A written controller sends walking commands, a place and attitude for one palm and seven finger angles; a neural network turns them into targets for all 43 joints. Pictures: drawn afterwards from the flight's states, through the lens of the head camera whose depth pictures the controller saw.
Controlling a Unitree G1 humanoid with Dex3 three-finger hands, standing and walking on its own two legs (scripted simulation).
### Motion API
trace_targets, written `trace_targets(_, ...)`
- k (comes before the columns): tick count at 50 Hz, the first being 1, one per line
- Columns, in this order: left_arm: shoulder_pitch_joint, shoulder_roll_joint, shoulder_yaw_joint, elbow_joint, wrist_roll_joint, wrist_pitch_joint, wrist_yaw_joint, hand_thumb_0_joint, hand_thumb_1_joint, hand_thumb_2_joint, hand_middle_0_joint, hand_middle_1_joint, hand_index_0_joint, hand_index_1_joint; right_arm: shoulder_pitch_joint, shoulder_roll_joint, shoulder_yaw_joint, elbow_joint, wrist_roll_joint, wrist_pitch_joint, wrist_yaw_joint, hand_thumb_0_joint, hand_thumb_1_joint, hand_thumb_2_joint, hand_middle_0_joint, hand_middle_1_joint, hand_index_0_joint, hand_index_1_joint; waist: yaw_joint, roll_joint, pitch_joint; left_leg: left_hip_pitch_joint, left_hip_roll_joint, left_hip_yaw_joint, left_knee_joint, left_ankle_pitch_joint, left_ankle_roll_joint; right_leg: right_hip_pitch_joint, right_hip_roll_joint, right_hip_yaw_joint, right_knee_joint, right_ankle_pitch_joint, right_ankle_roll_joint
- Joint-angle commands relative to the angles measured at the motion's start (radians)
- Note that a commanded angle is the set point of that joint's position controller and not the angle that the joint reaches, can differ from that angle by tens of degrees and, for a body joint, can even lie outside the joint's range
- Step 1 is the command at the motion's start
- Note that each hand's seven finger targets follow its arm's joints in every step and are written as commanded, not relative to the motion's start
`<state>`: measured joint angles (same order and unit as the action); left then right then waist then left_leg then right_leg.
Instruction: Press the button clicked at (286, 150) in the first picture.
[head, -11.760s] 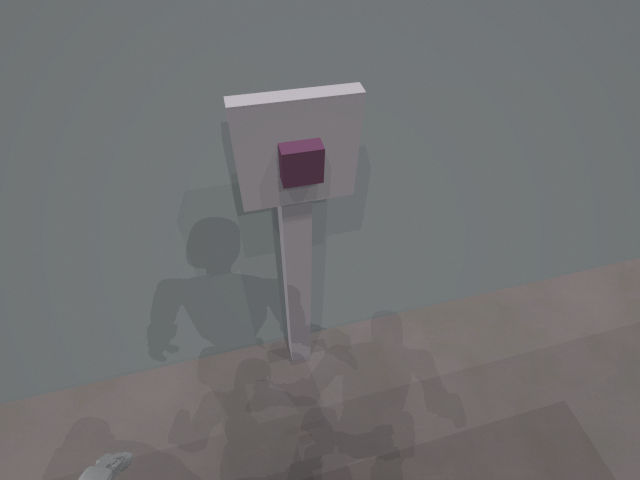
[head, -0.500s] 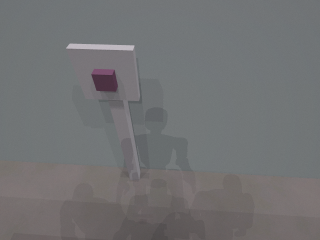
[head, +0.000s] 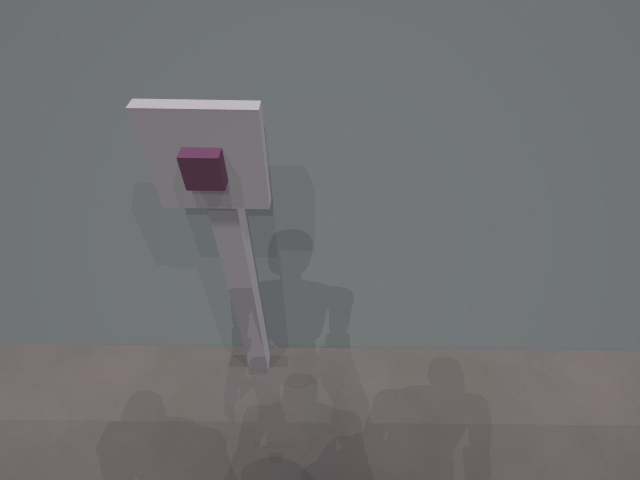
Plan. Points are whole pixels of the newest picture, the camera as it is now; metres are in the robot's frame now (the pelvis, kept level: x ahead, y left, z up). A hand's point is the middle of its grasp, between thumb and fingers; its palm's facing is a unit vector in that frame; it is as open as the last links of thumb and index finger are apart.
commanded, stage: come to a stop and stand still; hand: left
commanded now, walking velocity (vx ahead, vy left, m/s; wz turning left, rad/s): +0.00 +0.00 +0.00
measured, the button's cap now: (204, 168) +0.57 +0.21 +0.09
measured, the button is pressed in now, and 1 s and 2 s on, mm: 0 0 0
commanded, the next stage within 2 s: look again from close up in 0.58 s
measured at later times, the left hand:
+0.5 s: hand out of the picture -0.03 +0.17 -0.17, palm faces +0.05 -0.99 -0.14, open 7.4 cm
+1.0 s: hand out of the picture +0.02 +0.17 -0.17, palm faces +0.04 -0.99 -0.17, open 7.3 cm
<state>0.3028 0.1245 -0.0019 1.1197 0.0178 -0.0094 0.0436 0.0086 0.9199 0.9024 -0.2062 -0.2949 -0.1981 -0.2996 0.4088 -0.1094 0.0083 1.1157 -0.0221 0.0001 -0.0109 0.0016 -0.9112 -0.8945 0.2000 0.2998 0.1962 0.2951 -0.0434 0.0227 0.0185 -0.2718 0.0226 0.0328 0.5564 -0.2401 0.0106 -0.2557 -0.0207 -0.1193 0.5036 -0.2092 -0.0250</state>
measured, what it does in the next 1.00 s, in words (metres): stands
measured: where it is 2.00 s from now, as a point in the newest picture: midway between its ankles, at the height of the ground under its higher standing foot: outside the picture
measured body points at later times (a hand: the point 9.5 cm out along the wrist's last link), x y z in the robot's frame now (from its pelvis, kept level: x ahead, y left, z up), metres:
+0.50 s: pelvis +0.01 +0.02 +0.00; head +0.01 +0.03 +0.45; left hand -0.03 +0.23 -0.16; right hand +0.03 -0.20 -0.15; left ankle +0.04 +0.11 -0.73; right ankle +0.04 -0.11 -0.73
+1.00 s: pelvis +0.02 +0.01 +0.01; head +0.02 +0.02 +0.46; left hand +0.02 +0.22 -0.16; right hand +0.02 -0.20 -0.15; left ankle +0.04 +0.11 -0.73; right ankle +0.04 -0.11 -0.73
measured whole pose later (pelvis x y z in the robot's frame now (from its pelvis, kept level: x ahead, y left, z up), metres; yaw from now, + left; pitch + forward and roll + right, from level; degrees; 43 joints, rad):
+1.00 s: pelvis +0.02 +0.01 +0.01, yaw +1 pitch -1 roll +0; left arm 0.32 0.14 -0.01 1.09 0.02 -0.02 0.04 0.01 0.92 0.90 -0.20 -0.29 -0.19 -0.30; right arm 0.31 -0.12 0.02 1.12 -0.01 -0.01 -0.02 0.01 -0.92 -0.89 0.20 0.30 0.20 0.30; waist 0.00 -0.02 0.01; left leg -0.20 -0.01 0.03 0.45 -0.22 0.03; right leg -0.20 -0.03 -0.09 0.43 -0.20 0.00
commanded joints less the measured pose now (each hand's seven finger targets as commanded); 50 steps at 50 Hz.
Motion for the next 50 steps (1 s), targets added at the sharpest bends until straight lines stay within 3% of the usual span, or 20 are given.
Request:
trace_targets(1, 0.038, 0.091, 0.027, -0.073, -0.001, 0.004, 0.001, 0.0, 0.9, 0.9, -0.2, -0.3, -0.2, -0.3, 0.032, -0.1, -0.025, -0.072, -0.007, -0.01, -0.011, 0.0, -0.9, -0.9, 0.2, 0.3, 0.2, 0.3, 0.04, 0.04, 0.132, -0.197, 0.076, -0.16, -0.236, -0.281, 0.026, -0.047, -0.074, 0.097, -0.074, -0.277, -0.018)
trace_targets(3, 0.077, 0.075, 0.026, -0.071, 0.002, 0.004, -0.003, 0.0, 0.9, 0.9, -0.2, -0.3, -0.2, -0.3, 0.004, -0.112, -0.027, -0.088, -0.007, -0.014, -0.013, 0.0, -0.9, -0.9, 0.2, 0.3, 0.2, 0.3, 0.062, 0.07, 0.126, -0.265, 0.096, -0.206, -0.304, -0.342, 0.042, 0.031, -0.048, 0.071, -0.013, -0.177, -0.01)
trace_targets(4, 0.093, 0.067, 0.024, -0.069, 0.003, 0.002, -0.004, 0.0, 0.9, 0.9, -0.2, -0.3, -0.2, -0.3, -0.01, -0.115, -0.028, -0.094, -0.004, -0.016, -0.014, 0.0, -0.9, -0.9, 0.2, 0.3, 0.2, 0.3, 0.069, 0.041, 0.12, -0.27, 0.097, -0.21, -0.308, -0.334, 0.047, 0.058, -0.046, 0.07, -0.009, -0.134, -0.009)
trace_targets(9, 0.107, 0.064, 0.022, -0.082, 0.006, -0.003, -0.005, 0.0, 0.9, 0.9, -0.2, -0.3, -0.2, -0.3, -0.018, -0.121, -0.032, -0.108, -0.003, -0.017, -0.013, 0.0, -0.9, -0.9, 0.2, 0.3, 0.2, 0.3, 0.059, 0.029, 0.108, -0.221, 0.087, -0.206, -0.31, -0.333, 0.047, 0.031, -0.053, 0.092, -0.039, -0.133, -0.01)
trace_targets(18, 0.118, 0.071, 0.015, -0.085, 0.006, -0.015, -0.004, 0.0, 0.9, 0.9, -0.2, -0.3, -0.2, -0.3, -0.037, -0.129, -0.028, -0.105, 0.005, -0.021, -0.01, 0.0, -0.9, -0.9, 0.2, 0.3, 0.2, 0.3, 0.041, -0.041, 0.079, -0.101, 0.072, -0.165, -0.264, -0.186, 0.039, -0.006, -0.083, 0.13, -0.108, -0.095, -0.009)
trace_targets(27, 0.135, 0.082, 0.006, -0.054, 0.001, -0.023, -0.004, 0.0, 0.9, 0.9, -0.2, -0.3, -0.2, -0.3, -0.061, -0.133, -0.017, -0.081, 0.012, -0.033, -0.013, 0.0, -0.9, -0.9, 0.2, 0.3, 0.2, 0.3, 0.045, -0.007, 0.024, -0.024, 0.07, -0.126, -0.229, 0.0, 0.03, 0.056, -0.094, 0.131, -0.122, 0.029, -0.005)
trace_targets(37, 0.117, 0.084, 0.006, -0.048, -0.001, -0.02, -0.002, 0.0, 0.9, 0.9, -0.2, -0.3, -0.2, -0.3, -0.06, -0.124, -0.011, -0.05, 0.012, -0.03, -0.015, 0.0, -0.9, -0.9, 0.2, 0.3, 0.2, 0.3, 0.049, -0.045, 0.05, -0.029, 0.065, -0.112, -0.222, 0.044, 0.023, 0.076, -0.1, 0.129, -0.138, 0.025, -0.006)
trace_targets(44, 0.109, 0.086, 0.008, -0.05, -0.004, -0.019, 0.0, 0.0, 0.9, 0.9, -0.2, -0.3, -0.2, -0.3, -0.056, -0.114, -0.008, -0.031, 0.012, -0.031, -0.016, 0.0, -0.9, -0.9, 0.2, 0.3, 0.2, 0.3, 0.054, -0.033, 0.042, -0.017, 0.064, -0.102, -0.214, 0.093, 0.019, 0.099, -0.104, 0.129, -0.14, 0.056, -0.008)
trace_targets(50, 0.102, 0.088, 0.01, -0.053, -0.005, -0.017, -0.001, 0.0, 0.9, 0.9, -0.2, -0.3, -0.2, -0.3, -0.051, -0.105, -0.008, -0.023, 0.011, -0.025, -0.016, 0.0, -0.9, -0.9, 0.2, 0.3, 0.2, 0.3, 0.053, -0.027, 0.068, -0.031, 0.061, -0.101, -0.222, 0.052, 0.015, 0.088, -0.1, 0.132, -0.153, 0.019, -0.011)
